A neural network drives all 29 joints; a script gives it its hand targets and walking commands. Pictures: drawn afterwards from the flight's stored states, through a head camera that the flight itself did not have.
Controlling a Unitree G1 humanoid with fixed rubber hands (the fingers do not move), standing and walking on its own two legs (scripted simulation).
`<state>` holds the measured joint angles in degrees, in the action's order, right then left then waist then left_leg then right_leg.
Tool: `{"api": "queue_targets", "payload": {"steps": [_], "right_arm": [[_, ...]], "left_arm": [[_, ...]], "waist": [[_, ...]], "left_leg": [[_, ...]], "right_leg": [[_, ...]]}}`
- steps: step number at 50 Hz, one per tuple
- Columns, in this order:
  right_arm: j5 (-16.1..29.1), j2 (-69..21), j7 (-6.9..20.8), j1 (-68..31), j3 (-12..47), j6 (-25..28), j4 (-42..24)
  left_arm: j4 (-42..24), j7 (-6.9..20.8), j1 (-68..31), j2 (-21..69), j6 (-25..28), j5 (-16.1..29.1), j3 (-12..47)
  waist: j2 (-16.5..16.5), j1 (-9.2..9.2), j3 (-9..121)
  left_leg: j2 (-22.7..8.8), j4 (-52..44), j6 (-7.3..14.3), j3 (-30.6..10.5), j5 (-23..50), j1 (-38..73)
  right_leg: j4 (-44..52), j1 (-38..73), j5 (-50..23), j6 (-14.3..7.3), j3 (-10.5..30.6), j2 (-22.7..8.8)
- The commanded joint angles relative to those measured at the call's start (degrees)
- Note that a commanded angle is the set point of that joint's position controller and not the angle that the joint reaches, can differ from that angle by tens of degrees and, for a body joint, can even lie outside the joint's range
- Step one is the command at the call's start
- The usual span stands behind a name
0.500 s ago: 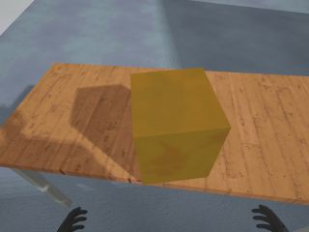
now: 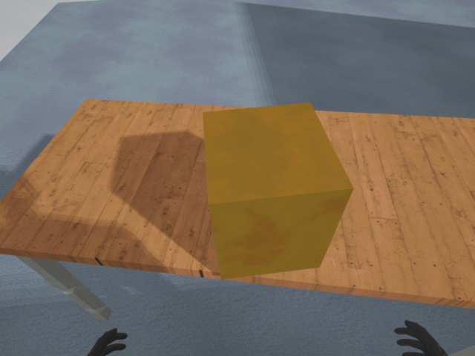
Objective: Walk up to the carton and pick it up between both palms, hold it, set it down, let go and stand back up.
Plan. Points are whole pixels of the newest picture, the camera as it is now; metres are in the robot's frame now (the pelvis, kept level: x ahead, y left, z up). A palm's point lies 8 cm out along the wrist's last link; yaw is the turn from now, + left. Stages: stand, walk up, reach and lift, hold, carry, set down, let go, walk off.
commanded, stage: walk up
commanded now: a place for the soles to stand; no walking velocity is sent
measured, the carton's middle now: (264, 194) +0.40 -0.03 +0.04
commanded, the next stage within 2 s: none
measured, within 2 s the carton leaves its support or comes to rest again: neither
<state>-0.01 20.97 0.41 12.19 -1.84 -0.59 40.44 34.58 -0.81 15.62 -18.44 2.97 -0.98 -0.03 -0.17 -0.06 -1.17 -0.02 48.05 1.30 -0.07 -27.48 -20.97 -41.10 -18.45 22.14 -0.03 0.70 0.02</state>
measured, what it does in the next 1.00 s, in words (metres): steps to the left: left foot, then right foot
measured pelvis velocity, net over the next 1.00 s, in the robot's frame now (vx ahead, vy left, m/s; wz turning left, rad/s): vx -0.06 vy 0.12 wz -0.22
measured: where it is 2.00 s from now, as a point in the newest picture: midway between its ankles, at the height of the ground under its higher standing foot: outside the picture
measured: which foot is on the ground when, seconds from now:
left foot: up 0.00-0.18, down 0.20-0.70, up 0.72-1.00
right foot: down 0.00-0.20, up 0.22-0.66, down 0.68-1.00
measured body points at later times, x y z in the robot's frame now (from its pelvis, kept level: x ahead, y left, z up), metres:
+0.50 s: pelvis -0.04 +0.11 -0.01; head -0.05 +0.12 +0.44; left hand +0.08 +0.41 -0.10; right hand +0.03 -0.22 -0.09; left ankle +0.05 +0.15 -0.72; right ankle -0.06 -0.04 -0.67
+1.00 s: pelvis -0.06 +0.12 +0.00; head -0.05 +0.11 +0.45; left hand +0.06 +0.41 -0.10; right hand -0.05 -0.24 -0.09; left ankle -0.03 +0.23 -0.70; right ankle -0.06 +0.01 -0.72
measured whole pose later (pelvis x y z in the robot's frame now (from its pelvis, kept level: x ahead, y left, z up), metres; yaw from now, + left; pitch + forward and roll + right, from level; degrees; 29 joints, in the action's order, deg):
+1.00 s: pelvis -0.06 +0.12 +0.00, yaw -13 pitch -2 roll +0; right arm 0.0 26.0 1.6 15.6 -4.6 1.4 46.0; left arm 38.6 0.2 23.8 -24.3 1.1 -2.9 0.0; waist 0.2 0.0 -3.5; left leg 0.8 47.1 1.8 -0.2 -28.9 -20.5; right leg -42.0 -20.8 19.9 -3.2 2.0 2.3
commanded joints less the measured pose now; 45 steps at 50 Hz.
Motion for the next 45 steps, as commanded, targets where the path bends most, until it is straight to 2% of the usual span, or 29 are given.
{"api": "queue_targets", "payload": {"steps": [1, 2, 4, 6, 8, 9, 10, 11, 12, 13, 14, 15, 18, 26, 28, 29, 30, 31, 32, 33, 34, 35, 36, 37, 38, 40, 41, 43, 45], "right_arm": [[-4.79, 11.55, 1.79, -7.12, -4.87, -0.17, -9.47], [-4.80, 11.19, 2.04, -6.60, -4.85, -0.26, -9.30], [-4.51, 11.03, 2.50, -5.00, -5.11, -0.44, -8.50], [-3.77, 10.68, 2.59, -2.97, -5.42, -0.37, -7.53], [-3.83, 12.16, 2.28, 5.71, -6.80, 0.35, -3.70], [-5.09, 14.57, 1.80, 9.38, -7.57, 0.76, -1.91], [-5.77, 18.89, 1.35, 8.85, -8.10, 1.04, -2.69], [-4.24, 20.10, 1.36, 3.85, -8.37, 0.49, -4.04], [-3.55, 20.12, 1.36, 1.12, -8.53, 0.15, -4.36], [-3.53, 18.94, 1.16, -0.16, -8.20, 0.36, -4.45], [-3.40, 17.37, 0.81, -1.37, -7.85, 0.51, -4.66], [-3.05, 16.20, 0.66, -1.18, -7.82, 0.66, -4.66], [-2.24, 15.33, 0.44, 1.23, -7.88, 1.57, -4.48], [-1.88, 15.97, 0.07, 2.95, -8.05, 2.92, -3.14], [-2.00, 16.74, 0.15, 1.88, -8.14, 2.63, -3.52], [-2.37, 16.96, 0.29, 2.16, -8.21, 2.46, -3.27], [-2.48, 17.20, 0.44, 1.16, -8.18, 2.11, -3.96], [-2.92, 17.86, 0.57, -0.76, -8.42, 1.75, -4.42], [-2.90, 17.03, 0.57, -3.43, -7.95, 1.35, -4.95], [-2.92, 14.22, 0.53, -4.74, -6.70, 1.08, -4.77], [-2.99, 11.83, 0.58, -1.21, -6.12, 0.69, -3.72], [-2.52, 7.86, 0.69, -0.41, -4.57, 0.35, -3.78], [-2.54, 13.16, 0.03, -3.37, -5.59, 0.13, -2.60], [-1.71, 14.68, 0.40, -1.47, -6.41, 0.50, -0.77], [-1.19, 14.23, 0.91, 0.69, -6.08, 0.93, 0.49], [-1.37, 14.25, 0.89, 2.12, -5.83, 1.75, 1.65], [-1.15, 14.93, 0.77, 4.36, -5.67, 1.94, 2.20], [-0.88, 15.30, 0.20, 4.21, -5.60, 2.11, 2.84], [-0.74, 15.29, -0.29, 4.70, -5.41, 3.03, 3.14]], "left_arm": [[2.23, -4.57, 11.71, -21.17, 3.07, -0.21, -7.82], [1.29, -4.68, 11.44, -20.66, 3.29, -0.34, -7.72], [-0.22, -4.51, 10.02, -20.35, 3.30, -0.65, -7.20], [-2.34, -4.30, 6.32, -21.18, 2.82, -0.70, -6.66], [-3.45, -3.85, 0.04, -19.31, 2.04, -0.17, -5.58], [-3.23, -3.95, 1.64, -15.61, 1.60, 0.61, -4.60], [-3.35, -3.91, 5.79, -11.64, 1.13, 1.09, -3.32], [-0.43, -4.65, 9.79, -15.96, 0.07, 0.94, -4.67], [0.89, -4.53, 8.46, -18.97, -0.24, 1.06, -5.10], [1.40, -4.33, 8.62, -19.40, -0.47, 0.94, -5.41], [2.96, -3.93, 9.61, -19.55, -0.56, 0.86, -5.57], [4.50, -3.30, 11.38, -18.43, -0.79, 0.55, -5.38], [5.38, -2.10, 11.68, -17.99, -1.37, -0.02, -5.53], [6.24, -0.65, 12.64, -17.80, -1.78, -0.98, -5.90], [6.43, -0.24, 13.84, -17.66, -1.76, -1.11, -6.21], [6.08, -0.12, 14.74, -17.83, -1.75, -1.39, -6.55], [6.38, 0.14, 16.41, -17.66, -1.74, -1.66, -6.69], [7.91, 0.43, 19.25, -17.82, -1.91, -1.50, -6.81], [8.95, 0.40, 23.14, -16.26, -1.69, -1.62, -6.60], [10.31, 0.33, 24.89, -15.21, -1.45, -1.67, -6.61], [10.14, 0.23, 24.20, -16.54, -1.47, -2.00, -7.22], [6.62, -0.28, 17.33, -19.42, -1.08, -2.48, -7.21], [3.45, -0.69, 9.25, -22.70, -0.42, -2.04, -7.22], [3.04, -0.97, 6.82, -21.46, 0.44, -1.53, -6.54], [3.48, -1.18, 6.04, -20.68, 1.08, -1.37, -6.20], [3.38, -0.58, 6.10, -19.50, 1.18, -1.80, -6.15], [2.47, -0.03, 6.71, -19.94, 0.92, -1.88, -6.54], [1.83, 0.84, 7.67, -20.71, -0.22, -2.20, -7.03], [1.76, 1.71, 8.74, -21.56, -0.98, -2.39, -7.53]], "waist": [[1.43, -1.70, -1.73], [1.12, -1.26, -1.78], [4.56, -0.18, -1.88], [8.38, 1.66, -1.94], [7.51, 7.45, -0.54], [-0.85, 8.34, -1.60], [-17.73, 5.92, -2.84], [-11.97, 3.46, -3.68], [-9.82, 3.60, -7.27], [-8.79, 2.88, -10.86], [-6.63, 1.94, -10.76], [-8.51, 1.46, -10.68], [-3.60, 2.05, -9.35], [-3.12, 1.17, -5.68], [-4.37, 0.48, -4.25], [-5.36, 0.02, -3.12], [-4.61, -0.59, -1.19], [-5.68, -1.62, 1.63], [-4.52, -4.10, 3.44], [-2.83, -5.93, 2.49], [8.25, -4.83, 0.81], [18.23, -3.12, -5.56], [10.14, -2.26, -13.15], [4.28, -0.61, -14.71], [3.56, 0.26, -11.12], [6.41, 0.01, -4.92], [7.12, -0.65, -2.69], [11.13, -2.22, -4.00], [11.77, -3.47, -3.73]], "left_leg": [[-4.27, 13.64, 0.77, -5.22, -4.31, -22.05], [-4.86, 12.29, 0.81, -3.83, -3.00, -20.62], [-3.28, 10.05, 0.72, -2.39, -2.84, -15.83], [-3.08, 3.60, 1.47, -0.97, 1.24, -5.93], [-1.46, -10.02, 3.43, -1.00, 11.83, 11.87], [-1.92, -17.11, 4.18, -5.59, 9.19, 16.28], [-14.12, -28.84, 6.00, -25.23, 4.69, 10.08], [-19.64, -34.96, 8.77, -33.69, -5.43, 2.03], [-18.33, -36.52, 9.38, -33.23, -10.82, -2.10], [-16.56, -37.18, 7.18, -32.29, -15.03, -3.17], [-14.03, -36.25, 6.23, -27.98, -16.02, -2.03], [-13.14, -36.48, 4.88, -25.52, -15.53, -1.70], [-12.97, -37.01, 3.39, -25.19, -17.35, 0.53], [-17.50, -36.13, 4.20, -22.97, -18.28, 4.28], [-18.45, -35.69, 6.36, -20.84, -20.32, 1.75], [-19.44, -35.34, 7.18, -21.93, -21.96, 1.53], [-20.25, -35.13, 8.44, -20.18, -22.26, -0.40], [-19.90, -33.52, 8.42, -17.92, -20.36, -1.93], [-18.86, -29.64, 7.39, -13.51, -19.80, -6.45], [-16.15, -24.61, 5.03, -9.16, -19.52, -13.20], [-10.22, -11.76, 2.25, -3.17, -19.34, -18.56], [-1.39, 4.00, -1.57, 4.40, -7.57, -23.09], [0.04, 11.34, -1.15, -3.09, -1.95, -17.83], [-0.60, 11.41, -0.45, -5.62, 1.90, -13.73], [-0.64, 10.02, -0.86, -4.72, 4.59, -11.52], [-0.49, 8.42, -0.64, -2.94, 4.06, -11.05], [0.32, 7.51, -0.84, -1.56, 3.19, -11.53], [0.96, 6.11, -0.88, 1.02, -0.94, -13.21], [0.48, 2.94, -0.45, 1.77, -5.22, -13.23]], "right_leg": [[12.54, 16.22, -38.70, -17.80, 29.75, -20.65], [12.08, 13.95, -40.27, -16.55, 25.73, -19.24], [11.21, 8.78, -39.20, -15.94, 23.08, -16.77], [10.66, -1.35, -31.91, -14.74, 19.82, -15.55], [5.46, -14.16, -16.71, -9.29, 13.95, -10.38], [-3.59, -19.34, -8.46, -5.51, 9.57, -5.40], [-17.96, -21.76, 11.57, -2.56, 4.45, 5.62], [-24.62, -18.48, 15.42, -2.12, 6.16, 5.92], [-27.08, -17.77, 13.55, -2.06, 6.84, 4.45], [-26.88, -19.47, 10.11, -2.27, 7.89, 3.21], [-26.94, -19.61, 7.44, -2.16, 7.78, 3.22], [-26.98, -18.78, 4.80, -1.76, 7.79, 3.02], [-26.55, -16.20, 2.16, -1.15, 7.11, 3.69], [-17.71, -13.56, 5.11, -1.53, 5.65, 1.62], [-13.94, -9.59, 10.06, -1.92, 1.52, 0.98], [-11.39, -8.27, 12.85, -2.69, 0.83, 0.19], [-9.34, -4.27, 14.41, -3.30, -1.58, 0.43], [-6.36, 1.28, 13.44, -3.93, -2.77, 0.81], [0.57, 9.35, 6.72, -5.51, -3.05, 0.33], [6.28, 14.87, 4.09, -6.69, -1.00, 0.56], [13.88, 15.22, 13.96, -7.86, 8.70, -1.00], [30.20, 0.85, 43.25, -11.75, 38.56, -15.34], [36.11, -12.11, 48.82, -12.28, 46.55, -17.70], [33.46, -12.75, 39.29, -11.79, 41.77, -16.23], [30.45, -9.46, 31.29, -10.86, 36.54, -14.01], [27.48, -1.72, 18.91, -10.00, 31.13, -11.72], [26.43, 2.02, 17.83, -9.33, 28.01, -10.40], [26.17, 3.28, 21.40, -10.51, 26.63, -9.45], [24.61, 4.72, 21.44, -13.78, 27.61, -11.41]]}}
